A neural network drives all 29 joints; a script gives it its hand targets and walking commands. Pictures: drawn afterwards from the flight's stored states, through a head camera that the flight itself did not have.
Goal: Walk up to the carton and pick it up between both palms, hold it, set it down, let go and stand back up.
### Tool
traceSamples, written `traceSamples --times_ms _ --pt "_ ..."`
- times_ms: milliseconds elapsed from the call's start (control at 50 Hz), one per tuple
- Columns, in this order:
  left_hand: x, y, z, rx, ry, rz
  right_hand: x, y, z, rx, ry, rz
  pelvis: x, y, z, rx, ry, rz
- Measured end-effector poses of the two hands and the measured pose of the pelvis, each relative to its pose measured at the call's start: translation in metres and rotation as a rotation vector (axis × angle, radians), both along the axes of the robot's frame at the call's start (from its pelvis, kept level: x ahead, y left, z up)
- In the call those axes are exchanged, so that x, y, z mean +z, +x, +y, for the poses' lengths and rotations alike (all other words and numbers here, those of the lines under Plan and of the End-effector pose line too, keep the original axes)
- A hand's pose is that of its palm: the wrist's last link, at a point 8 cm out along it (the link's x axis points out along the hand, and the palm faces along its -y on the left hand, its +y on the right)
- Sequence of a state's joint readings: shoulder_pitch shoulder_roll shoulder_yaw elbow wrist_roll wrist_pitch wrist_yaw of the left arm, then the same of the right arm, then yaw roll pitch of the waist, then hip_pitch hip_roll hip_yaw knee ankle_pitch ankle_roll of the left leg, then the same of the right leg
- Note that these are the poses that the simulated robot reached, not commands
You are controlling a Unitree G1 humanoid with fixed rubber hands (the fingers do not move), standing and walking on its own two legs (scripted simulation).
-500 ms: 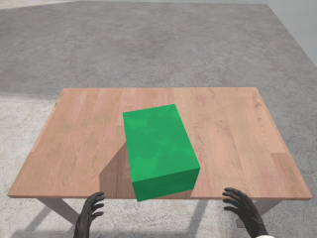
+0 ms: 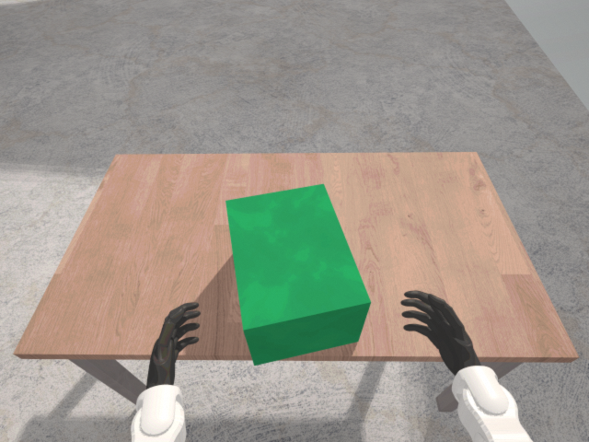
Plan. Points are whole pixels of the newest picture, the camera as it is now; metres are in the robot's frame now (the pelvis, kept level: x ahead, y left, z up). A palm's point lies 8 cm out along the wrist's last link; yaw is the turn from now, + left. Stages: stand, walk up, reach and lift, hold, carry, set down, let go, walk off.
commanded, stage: reach and lift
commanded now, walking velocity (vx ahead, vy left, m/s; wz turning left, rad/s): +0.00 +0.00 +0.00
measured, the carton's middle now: (290, 270) +0.43 +0.02 -0.10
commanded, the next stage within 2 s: none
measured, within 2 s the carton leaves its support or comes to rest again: neither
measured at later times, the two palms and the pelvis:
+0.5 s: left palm (166, 316) +0.29 +0.20 +0.01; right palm (438, 288) +0.31 -0.18 +0.02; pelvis +0.00 +0.00 +0.00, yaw +0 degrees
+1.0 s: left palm (173, 275) +0.35 +0.20 +0.02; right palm (407, 233) +0.39 -0.15 +0.05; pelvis +0.00 +0.00 +0.00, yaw +0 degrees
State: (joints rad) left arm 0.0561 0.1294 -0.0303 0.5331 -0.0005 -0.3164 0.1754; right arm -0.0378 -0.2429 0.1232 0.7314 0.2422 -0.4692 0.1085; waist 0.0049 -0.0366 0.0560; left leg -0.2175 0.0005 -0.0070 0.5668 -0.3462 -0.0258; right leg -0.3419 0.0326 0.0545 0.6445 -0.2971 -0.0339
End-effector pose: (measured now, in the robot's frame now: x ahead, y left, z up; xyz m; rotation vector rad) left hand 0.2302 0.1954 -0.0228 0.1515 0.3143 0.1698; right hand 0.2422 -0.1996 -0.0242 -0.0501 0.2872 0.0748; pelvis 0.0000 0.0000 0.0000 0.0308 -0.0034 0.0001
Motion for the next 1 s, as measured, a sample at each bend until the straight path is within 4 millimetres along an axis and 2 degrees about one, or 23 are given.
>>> traceSamples --times_ms 220,480,660,840,1000 --pt "0.008 0.019 0.010 0.043 0.003 0.003 0.018 0.034 0.007 0.011 0.005 -0.038 0.000 0.000 0.000 0.000 0.000 0.000" --pt "0.031 0.057 0.002 0.024 0.000 -0.053 0.044 0.068 0.014 0.018 0.025 -0.083 0.000 -0.004 -0.001 0.000 0.001 -0.005" --pt "0.033 0.077 0.003 0.041 -0.008 -0.024 0.053 0.090 0.022 0.022 0.028 -0.060 0.000 -0.006 -0.001 0.000 0.002 -0.005" --pt "0.034 0.095 0.005 0.074 -0.028 -0.013 0.059 0.118 0.033 0.038 0.041 -0.046 0.000 -0.004 -0.003 0.003 0.004 0.066" --pt "0.041 0.121 0.002 0.074 -0.038 -0.014 0.072 0.151 0.047 0.063 0.033 -0.068 -0.002 -0.001 -0.002 0.005 0.003 0.156"
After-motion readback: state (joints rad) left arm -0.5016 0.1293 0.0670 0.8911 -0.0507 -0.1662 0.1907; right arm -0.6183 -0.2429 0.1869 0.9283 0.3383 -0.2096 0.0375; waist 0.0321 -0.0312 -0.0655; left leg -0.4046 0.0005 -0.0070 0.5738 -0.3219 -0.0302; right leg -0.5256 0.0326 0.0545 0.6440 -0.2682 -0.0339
